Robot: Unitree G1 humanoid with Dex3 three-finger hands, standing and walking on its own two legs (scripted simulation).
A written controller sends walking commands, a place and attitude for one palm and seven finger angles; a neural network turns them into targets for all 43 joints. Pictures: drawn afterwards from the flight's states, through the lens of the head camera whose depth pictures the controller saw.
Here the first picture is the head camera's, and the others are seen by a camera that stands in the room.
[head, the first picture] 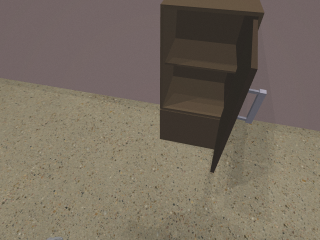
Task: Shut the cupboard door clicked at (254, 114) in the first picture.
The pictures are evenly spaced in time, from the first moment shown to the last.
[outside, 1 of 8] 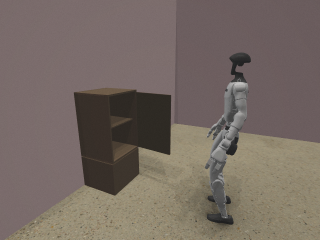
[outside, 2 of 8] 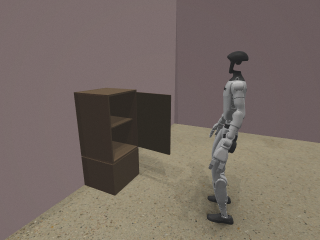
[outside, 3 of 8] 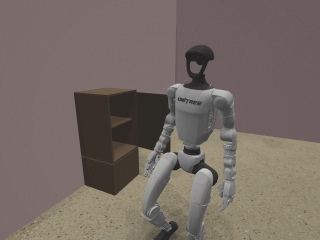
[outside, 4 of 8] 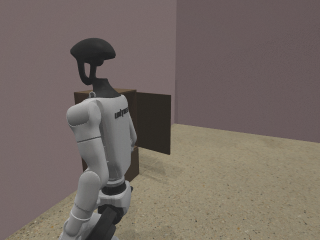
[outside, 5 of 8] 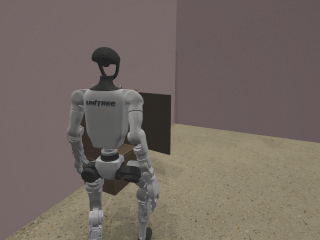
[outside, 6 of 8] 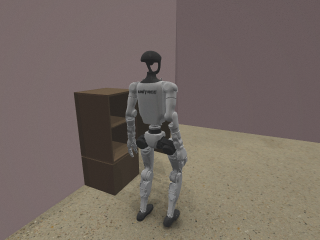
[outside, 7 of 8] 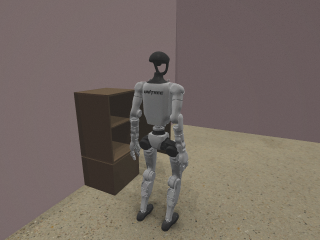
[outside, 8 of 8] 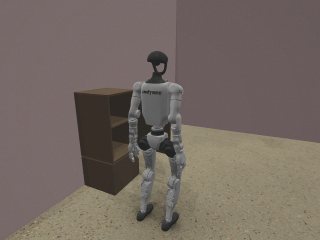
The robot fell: no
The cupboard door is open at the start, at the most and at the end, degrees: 84 84 84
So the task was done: no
